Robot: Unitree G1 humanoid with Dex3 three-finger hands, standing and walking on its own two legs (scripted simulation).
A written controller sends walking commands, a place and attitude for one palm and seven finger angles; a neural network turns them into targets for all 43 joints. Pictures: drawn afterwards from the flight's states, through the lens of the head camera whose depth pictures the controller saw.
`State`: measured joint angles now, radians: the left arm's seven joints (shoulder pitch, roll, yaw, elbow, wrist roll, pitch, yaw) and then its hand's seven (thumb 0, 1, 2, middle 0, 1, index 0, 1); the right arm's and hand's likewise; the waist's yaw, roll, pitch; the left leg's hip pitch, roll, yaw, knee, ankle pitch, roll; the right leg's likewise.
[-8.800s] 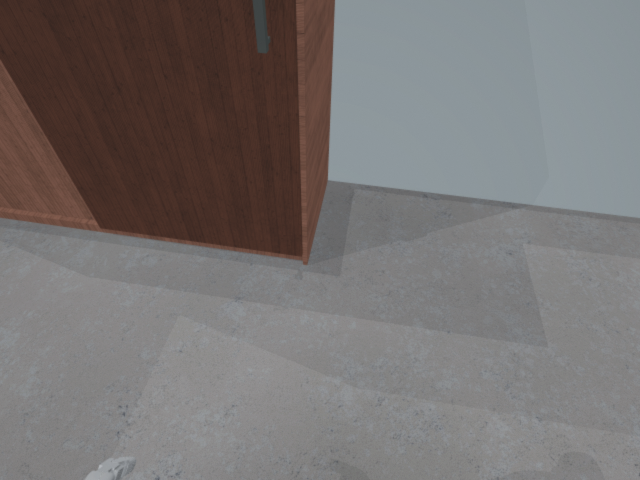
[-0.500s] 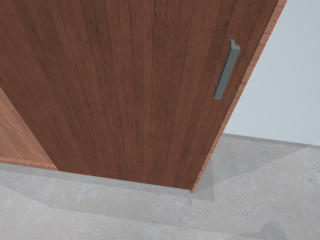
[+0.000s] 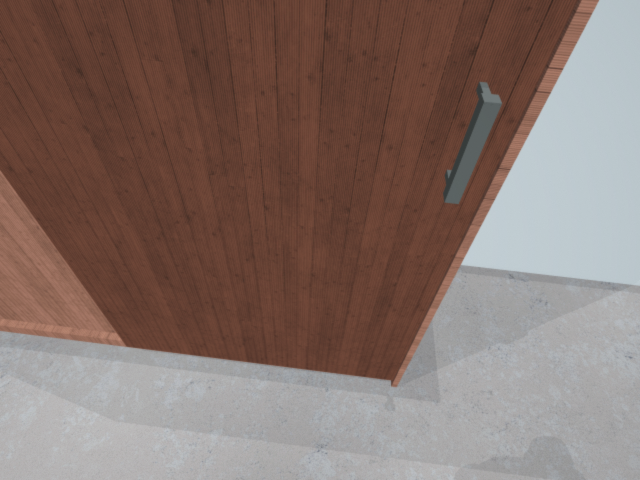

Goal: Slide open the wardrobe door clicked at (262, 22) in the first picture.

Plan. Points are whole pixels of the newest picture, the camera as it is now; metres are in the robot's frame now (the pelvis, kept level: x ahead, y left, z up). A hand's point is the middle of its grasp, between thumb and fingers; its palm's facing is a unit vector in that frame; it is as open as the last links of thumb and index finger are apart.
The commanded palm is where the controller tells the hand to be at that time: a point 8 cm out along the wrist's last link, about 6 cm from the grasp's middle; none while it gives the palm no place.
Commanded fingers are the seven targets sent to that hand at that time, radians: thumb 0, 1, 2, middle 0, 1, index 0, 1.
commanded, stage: come to a stop and stand still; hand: right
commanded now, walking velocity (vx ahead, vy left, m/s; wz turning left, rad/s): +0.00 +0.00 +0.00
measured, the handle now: (466, 145) +0.52 -0.16 +0.17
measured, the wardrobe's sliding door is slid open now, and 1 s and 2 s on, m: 0.00 0.00 0.00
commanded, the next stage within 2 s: look again from close up in 0.08 s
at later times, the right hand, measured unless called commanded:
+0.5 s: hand out of the picture +0.01 -0.19 -0.17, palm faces +0.02 +0.98 -0.22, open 7.3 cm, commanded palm none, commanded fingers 0.00 -0.90 -0.90 0.20 0.30 0.20 0.30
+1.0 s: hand out of the picture +0.04 -0.21 -0.16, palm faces +0.07 +0.97 -0.22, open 7.3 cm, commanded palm +0.10 -0.25 -0.06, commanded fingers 0.00 -0.83 -0.87 0.20 0.34 0.20 0.34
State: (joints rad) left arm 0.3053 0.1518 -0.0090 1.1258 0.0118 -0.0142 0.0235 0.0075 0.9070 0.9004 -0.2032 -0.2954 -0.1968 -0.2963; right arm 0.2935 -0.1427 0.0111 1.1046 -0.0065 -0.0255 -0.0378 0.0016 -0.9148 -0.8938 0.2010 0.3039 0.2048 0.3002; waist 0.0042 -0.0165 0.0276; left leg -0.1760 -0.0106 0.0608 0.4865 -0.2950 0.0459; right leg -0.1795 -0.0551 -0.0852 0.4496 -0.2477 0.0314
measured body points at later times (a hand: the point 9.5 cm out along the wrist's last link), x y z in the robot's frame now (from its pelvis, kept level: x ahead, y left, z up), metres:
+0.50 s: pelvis +0.01 -0.01 +0.00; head +0.02 +0.00 +0.45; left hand +0.03 +0.22 -0.16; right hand +0.01 -0.24 -0.15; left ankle -0.02 +0.09 -0.74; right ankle -0.01 -0.14 -0.74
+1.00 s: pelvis +0.01 -0.02 +0.00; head +0.03 -0.01 +0.45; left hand +0.03 +0.22 -0.15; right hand +0.04 -0.26 -0.15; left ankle -0.02 +0.09 -0.74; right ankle -0.01 -0.14 -0.74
